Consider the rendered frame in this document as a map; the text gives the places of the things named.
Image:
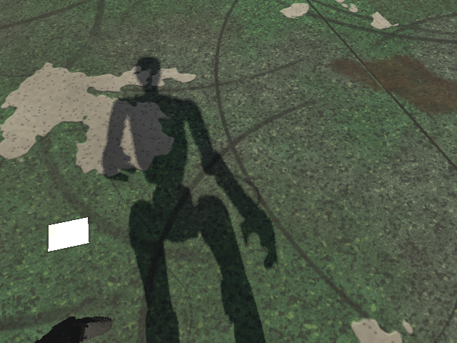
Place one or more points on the robot left hand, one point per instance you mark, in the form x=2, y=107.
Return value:
x=73, y=330

